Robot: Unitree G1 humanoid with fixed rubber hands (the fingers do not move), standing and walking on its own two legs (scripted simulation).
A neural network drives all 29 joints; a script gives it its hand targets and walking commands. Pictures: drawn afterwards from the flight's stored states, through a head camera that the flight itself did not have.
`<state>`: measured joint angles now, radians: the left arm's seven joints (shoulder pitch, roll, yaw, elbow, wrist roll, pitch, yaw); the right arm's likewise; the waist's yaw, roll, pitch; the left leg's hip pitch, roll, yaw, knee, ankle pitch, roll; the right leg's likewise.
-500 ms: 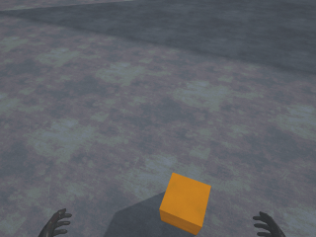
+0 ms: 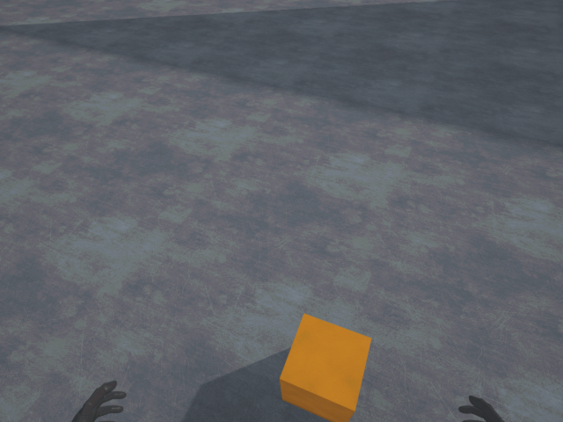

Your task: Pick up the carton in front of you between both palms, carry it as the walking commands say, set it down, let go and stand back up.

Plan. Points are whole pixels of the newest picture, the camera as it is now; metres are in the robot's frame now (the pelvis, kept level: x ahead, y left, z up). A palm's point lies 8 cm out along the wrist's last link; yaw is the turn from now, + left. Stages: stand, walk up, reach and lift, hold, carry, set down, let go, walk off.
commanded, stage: stand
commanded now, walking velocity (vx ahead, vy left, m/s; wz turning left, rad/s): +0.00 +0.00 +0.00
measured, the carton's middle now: (324, 370) +0.36 -0.09 -0.65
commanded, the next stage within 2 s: none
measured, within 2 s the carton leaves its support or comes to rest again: neither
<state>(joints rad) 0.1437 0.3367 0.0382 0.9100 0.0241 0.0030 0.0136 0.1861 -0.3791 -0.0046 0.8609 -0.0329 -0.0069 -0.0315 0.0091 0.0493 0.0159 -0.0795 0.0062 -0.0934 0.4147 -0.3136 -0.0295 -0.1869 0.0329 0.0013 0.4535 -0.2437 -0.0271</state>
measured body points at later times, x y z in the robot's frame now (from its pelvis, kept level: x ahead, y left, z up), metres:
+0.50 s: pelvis -0.02 +0.00 +0.00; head -0.02 -0.01 +0.45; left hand +0.08 +0.32 -0.10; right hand +0.08 -0.30 -0.12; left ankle -0.05 +0.14 -0.74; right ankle +0.00 -0.10 -0.74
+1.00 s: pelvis -0.02 +0.01 +0.01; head -0.02 -0.01 +0.45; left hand +0.08 +0.32 -0.10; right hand +0.07 -0.31 -0.12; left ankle -0.05 +0.14 -0.74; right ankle +0.00 -0.10 -0.74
